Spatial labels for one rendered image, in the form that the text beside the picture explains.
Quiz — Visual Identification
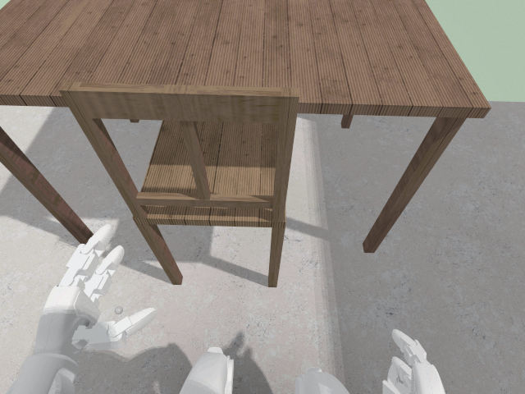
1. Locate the chair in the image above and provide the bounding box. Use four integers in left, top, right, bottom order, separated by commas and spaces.
59, 82, 299, 287

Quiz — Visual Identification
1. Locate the robot right hand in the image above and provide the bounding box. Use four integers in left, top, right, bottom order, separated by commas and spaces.
382, 329, 445, 394

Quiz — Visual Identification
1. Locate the table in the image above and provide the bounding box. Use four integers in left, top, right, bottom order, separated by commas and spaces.
0, 0, 491, 253

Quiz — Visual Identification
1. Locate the robot left forearm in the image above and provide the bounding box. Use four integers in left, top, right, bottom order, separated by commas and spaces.
6, 353, 80, 394

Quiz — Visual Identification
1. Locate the right robot thigh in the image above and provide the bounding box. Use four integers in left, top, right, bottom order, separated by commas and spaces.
294, 371, 349, 394

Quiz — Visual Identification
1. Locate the left robot shin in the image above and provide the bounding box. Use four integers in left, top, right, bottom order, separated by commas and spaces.
207, 347, 223, 354

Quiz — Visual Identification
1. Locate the robot left hand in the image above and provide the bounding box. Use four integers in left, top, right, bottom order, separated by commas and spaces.
34, 224, 158, 361

